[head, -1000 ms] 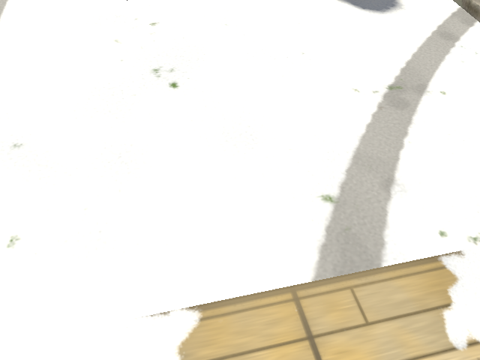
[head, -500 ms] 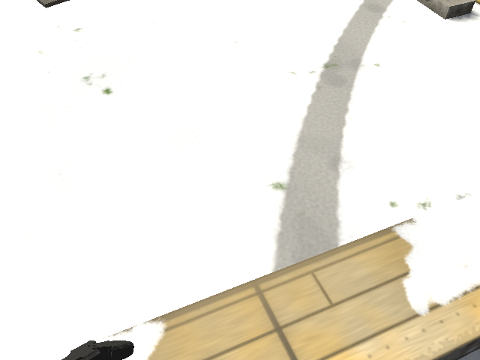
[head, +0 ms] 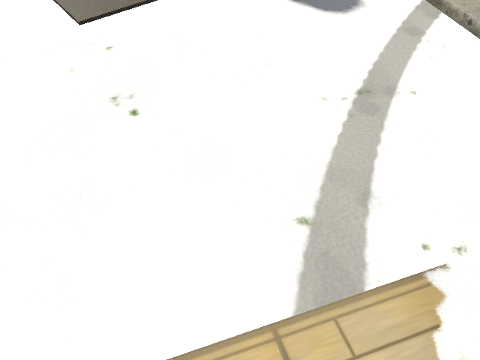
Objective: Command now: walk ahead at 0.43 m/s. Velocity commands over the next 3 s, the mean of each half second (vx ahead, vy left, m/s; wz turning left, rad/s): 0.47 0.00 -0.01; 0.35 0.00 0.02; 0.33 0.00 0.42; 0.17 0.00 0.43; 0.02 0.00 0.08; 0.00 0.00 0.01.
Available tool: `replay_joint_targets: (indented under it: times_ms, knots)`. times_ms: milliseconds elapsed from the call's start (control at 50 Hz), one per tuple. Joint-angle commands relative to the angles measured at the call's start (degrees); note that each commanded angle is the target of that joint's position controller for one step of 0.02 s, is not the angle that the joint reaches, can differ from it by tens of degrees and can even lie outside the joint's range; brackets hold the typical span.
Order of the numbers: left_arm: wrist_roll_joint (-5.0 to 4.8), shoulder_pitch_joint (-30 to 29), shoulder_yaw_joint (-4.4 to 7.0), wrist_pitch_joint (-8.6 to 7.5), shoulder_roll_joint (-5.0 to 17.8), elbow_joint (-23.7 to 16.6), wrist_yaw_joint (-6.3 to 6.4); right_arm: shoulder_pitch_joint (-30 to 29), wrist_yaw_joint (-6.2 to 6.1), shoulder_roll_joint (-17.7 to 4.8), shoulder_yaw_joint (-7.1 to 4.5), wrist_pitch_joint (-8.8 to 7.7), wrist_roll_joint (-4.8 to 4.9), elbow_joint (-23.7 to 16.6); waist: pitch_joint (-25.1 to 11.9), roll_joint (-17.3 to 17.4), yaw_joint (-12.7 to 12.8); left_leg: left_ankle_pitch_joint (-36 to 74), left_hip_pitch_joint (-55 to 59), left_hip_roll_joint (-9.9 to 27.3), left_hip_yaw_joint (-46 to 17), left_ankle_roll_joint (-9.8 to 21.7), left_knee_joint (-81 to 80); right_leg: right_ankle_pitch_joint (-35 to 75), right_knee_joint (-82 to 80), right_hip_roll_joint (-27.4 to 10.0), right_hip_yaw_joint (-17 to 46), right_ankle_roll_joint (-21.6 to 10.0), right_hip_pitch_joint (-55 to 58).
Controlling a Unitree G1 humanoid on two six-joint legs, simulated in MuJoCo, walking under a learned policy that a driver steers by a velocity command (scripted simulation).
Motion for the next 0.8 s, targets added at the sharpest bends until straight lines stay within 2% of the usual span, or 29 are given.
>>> replay_joint_targets:
  times_ms: [20,60,80,100,120,140,180,200,240,260,280,300,320,340,380,400,420,440,480,500,520,560,600,660,700,720,760,780,800]
  knots:
    - [1.66,8.70,-3.59,2.34,-3.64,5.98,-0.20,-11.03,1.97,5.24,3.40,-0.03,0.01,-9.14,5.69,-3.11,-1.63,-1.72,-42.14,4.51,0.07,5.37,24.53,3.05,-11.40,-18.62,17.45,-12.27,11.24]
    - [4.19,3.59,-4.51,1.60,-4.66,6.70,0.47,-13.96,1.91,6.28,5.35,0.49,0.91,-10.63,6.82,-1.74,-3.33,-0.53,-39.80,6.76,2.35,6.19,18.10,-2.06,-15.73,-14.67,12.41,-10.96,-1.31]
    - [4.56,2.05,-4.77,0.67,-3.51,7.25,0.46,-15.86,1.37,5.23,5.54,0.57,1.88,-12.04,6.00,0.06,-4.22,5.63,-34.53,8.83,3.00,6.03,8.12,-3.22,-17.96,-12.72,10.14,-9.30,-6.77]
    - [3.44,0.67,-4.66,-0.43,-1.00,6.68,0.33,-20.50,0.96,1.86,4.88,0.70,2.48,-14.16,5.22,0.37,-3.58,11.24,-26.24,10.36,5.62,3.92,-6.40,-4.43,-21.63,-10.90,8.06,-8.66,-12.90]
    - [2.27,-4.51,-4.88,-0.62,1.06,2.94,-0.91,-24.08,1.19,0.09,4.82,1.94,2.83,-14.82,3.37,-0.65,-4.52,14.29,-3.56,10.73,7.55,1.33,-16.24,-1.76,-30.31,-11.58,5.73,-8.50,-29.32]
    - [-0.09,-3.08,-4.79,-0.80,2.82,2.30,-1.67,-25.53,1.44,1.47,5.52,2.68,2.67,-14.33,5.19,-4.24,-3.58,10.22,4.68,8.07,9.02,-2.34,-16.67,3.01,-32.23,-12.43,6.23,-9.62,-32.73]
    - [-3.22,0.14,-3.38,-2.05,9.98,1.70,-1.99,-20.62,2.69,0.28,5.30,3.15,1.69,-10.80,4.45,-7.48,-4.80,3.29,1.19,3.29,15.03,-5.27,-25.92,44.67,-23.22,-15.72,5.10,-11.49,-13.55]
    - [-3.31,3.78,-2.34,-2.20,12.69,2.50,-2.23,-20.57,2.86,-0.09,5.32,3.27,1.68,-10.02,3.45,-8.44,-3.58,-0.61,-1.66,1.83,16.07,-5.27,-34.86,61.38,-18.88,-16.87,5.24,-11.37,-0.61]
    - [-0.98,6.38,-0.87,-2.08,14.06,3.42,-2.73,-12.79,2.42,-1.52,4.77,1.33,2.58,-8.14,-3.95,-12.71,-5.10,5.65,10.41,0.04,14.08,-1.98,-43.71,91.89,-5.30,-17.56,2.07,-8.57,10.03]
    - [0.55,12.36,-1.48,-2.90,8.49,3.19,-2.77,-2.65,1.74,-3.38,4.76,0.11,3.11,-4.95,-15.52,-4.62,-5.39,21.48,37.29,5.09,-1.25,5.45,-41.34,85.85,10.62,-12.99,4.03,-4.32,-8.94]
    - [1.54,10.05,-2.61,-2.70,5.07,0.45,-3.28,13.28,0.74,-8.08,3.08,0.09,2.00,0.04,-23.94,7.98,-11.99,13.18,56.21,12.43,-26.70,12.05,-60.08,43.26,26.98,-3.95,7.41,-1.32,-26.84]
    - [-1.58,-2.08,-1.26,-1.21,4.00,-1.51,-4.34,29.93,0.02,-13.64,0.79,0.08,-0.73,6.78,-17.15,13.29,-17.08,5.22,53.76,18.85,-47.70,13.58,-77.79,8.51,53.66,5.65,14.90,-0.26,-40.64]
    - [-3.41,-4.88,-1.28,-1.22,1.66,-2.12,-3.96,30.34,-0.61,-14.12,0.24,-1.72,-0.69,9.37,-6.20,10.39,-15.32,-11.78,41.76,18.49,-46.74,8.11,-79.14,13.67,71.46,3.76,21.04,-2.17,-48.48]
    - [-2.82,-6.82,-1.81,-1.75,0.30,-2.02,-2.56,20.20,-0.52,-10.07,0.74,-2.48,0.69,9.58,0.69,6.15,-11.11,-15.59,29.58,17.59,-40.20,7.30,-77.36,17.32,75.17,1.23,20.27,-3.12,-49.81]
    - [-1.51,-12.28,-2.86,-0.68,-0.80,-6.08,-0.84,5.83,-0.14,0.42,2.84,-2.42,1.25,10.77,-1.44,-1.76,-2.72,-4.55,19.68,17.81,-29.71,6.99,-78.82,16.19,80.38,-0.36,17.61,-5.80,-49.13]
    - [-1.09,-12.14,-3.45,0.45,-1.59,-6.37,-0.45,0.63,-0.22,4.50,3.92,-2.30,1.06,11.07,-2.10,-2.99,0.69,-0.88,15.48,17.66,-26.55,5.58,-81.27,15.51,79.57,-2.39,17.15,-6.89,-47.42]
    - [-1.12,-12.04,-3.83,1.46,-1.92,-6.34,-0.40,-2.58,-0.64,5.85,4.37,-2.44,1.12,11.96,-1.03,-1.41,2.65,0.26,12.79,16.88,-23.72,4.63,-83.43,12.92,79.89,-2.97,16.34,-7.49,-48.74]
    - [-1.35,-12.72,-3.43,1.73,0.25,-6.35,-0.68,-2.40,-0.84,5.59,4.36,-3.24,0.38,12.93,-0.41,-3.13,3.15,2.91,12.62,15.73,-18.60,3.31,-85.49,15.18,74.81,-3.51,15.51,-6.99,-49.15]
    - [-2.47,-19.66,-2.43,0.52,3.45,-9.05,-1.32,-5.68,-1.22,1.01,2.97,-4.16,-0.64,11.85,0.97,-1.20,2.30,7.03,9.31,11.37,-6.54,1.22,-91.01,15.22,59.44,-5.62,9.33,-5.41,-41.39]
    - [-1.94,-22.12,-2.08,-0.08,3.47,-9.74,-1.68,-5.14,-1.49,0.85,3.37,-5.01,-1.13,11.26,2.04,2.00,2.06,13.98,9.87,10.91,-4.38,0.64,-92.84,18.09,57.46,-6.87,8.03,-4.27,-39.47]
    - [-1.58,-24.14,-2.00,-0.49,4.52,-10.24,-1.97,-2.35,-1.94,0.55,3.42,-5.54,-1.17,12.06,0.82,1.07,0.48,19.37,14.29,11.56,-4.02,0.81,-92.39,20.65,53.37,-7.73,8.23,-2.98,-40.75]
    - [-1.64,-27.14,-2.19,-0.32,3.74,-10.24,-2.48,6.14,-1.86,-1.68,3.06,-5.78,-0.68,13.07,0.21,0.25,-3.54,30.52,26.73,11.49,-0.35,0.55,-91.41,25.70,39.08,-8.02,6.47,-0.41,-42.39]
    - [-2.13,-31.23,-2.53,0.55,1.74,-10.85,-2.60,12.56,-0.54,-2.90,2.64,-5.35,0.38,14.05,1.83,2.32,-6.27,32.92,29.95,11.74,1.82,0.96,-93.01,24.62,25.97,-6.47,2.52,1.54,-36.03]
    - [-2.86,-36.21,-1.93,2.03,1.86,-12.92,-2.13,16.60,1.35,-5.26,1.46,-4.81,0.85,15.36,5.83,3.82,-7.00,36.34,38.50,16.00,-0.25,1.87,-94.94,25.20,14.88,-5.05,2.05,1.96,-33.39]
    - [-3.02,-38.90,-0.95,1.88,3.31,-14.34,-1.56,16.65,1.26,-6.03,0.69,-4.60,1.40,15.65,6.01,4.36,-6.59,44.44,47.77,17.49,-0.83,0.81,-92.88,21.88,7.33,-3.55,1.54,0.99,-33.02]
    - [-3.29,-38.96,-0.26,1.39,4.43,-14.44,-1.34,15.58,0.86,-7.10,0.04,-4.41,1.69,15.38,4.69,4.67,-5.65,54.60,50.08,17.23,-0.08,-0.49,-90.08,20.89,4.25,-2.01,0.21,0.16,-29.52]
    - [-5.39,-32.18,1.42,-0.30,8.01,-12.01,-0.31,14.35,0.01,-8.99,-0.96,-3.99,1.79,15.25,-0.11,4.30,-2.20,71.19,48.39,13.76,3.22,-5.86,-81.58,32.42,-1.60,0.51,-1.18,-3.08,-11.58]
    - [-5.33,-23.37,1.82,-0.87,9.81,-10.03,0.60,14.29,-0.26,-6.12,-0.23,-3.95,1.48,13.93,-11.09,1.29,-0.18,61.13,41.20,11.24,3.91,-9.05,-71.99,48.41,5.04,-4.79,2.89,-8.64,8.91]
    - [-4.69,-13.49,1.92,-0.73,12.10,-8.08,0.54,25.81,-1.05,1.72,2.27,-3.98,0.28,12.95,-29.75,-12.46,-1.70,30.02,19.07,5.30,3.95,-14.55,-52.94,64.23,8.98,-21.64,22.01,-24.46,43.52]
Next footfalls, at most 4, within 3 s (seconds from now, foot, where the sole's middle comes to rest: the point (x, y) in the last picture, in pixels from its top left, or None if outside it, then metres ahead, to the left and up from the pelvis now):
0.24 left None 0.29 0.13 -0.63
0.76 right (300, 302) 0.65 -0.10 -0.63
1.32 left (201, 287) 0.68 0.17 -0.63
1.70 right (253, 210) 0.96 0.04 -0.63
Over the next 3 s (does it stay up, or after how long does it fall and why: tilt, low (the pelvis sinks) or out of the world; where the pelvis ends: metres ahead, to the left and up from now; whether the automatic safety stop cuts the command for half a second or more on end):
stays up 0.84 0.12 0.14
